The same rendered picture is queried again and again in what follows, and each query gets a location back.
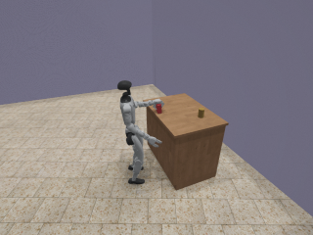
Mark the table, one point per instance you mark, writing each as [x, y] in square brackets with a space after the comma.
[191, 145]

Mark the robot right forearm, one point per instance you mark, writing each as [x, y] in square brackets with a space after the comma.
[139, 132]

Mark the humanoid robot head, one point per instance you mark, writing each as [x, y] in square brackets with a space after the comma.
[125, 85]

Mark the robot left foot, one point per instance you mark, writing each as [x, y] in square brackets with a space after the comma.
[131, 167]

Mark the robot right hand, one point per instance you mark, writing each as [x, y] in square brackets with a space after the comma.
[152, 140]

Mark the robot right upper arm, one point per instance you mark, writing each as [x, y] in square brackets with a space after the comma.
[127, 115]

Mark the robot left upper arm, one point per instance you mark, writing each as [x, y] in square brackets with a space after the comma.
[135, 103]

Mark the robot left forearm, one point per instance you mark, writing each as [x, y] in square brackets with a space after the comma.
[146, 103]

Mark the sponge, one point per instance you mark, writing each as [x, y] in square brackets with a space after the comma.
[158, 108]

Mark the robot left hand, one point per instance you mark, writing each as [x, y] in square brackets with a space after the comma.
[157, 101]

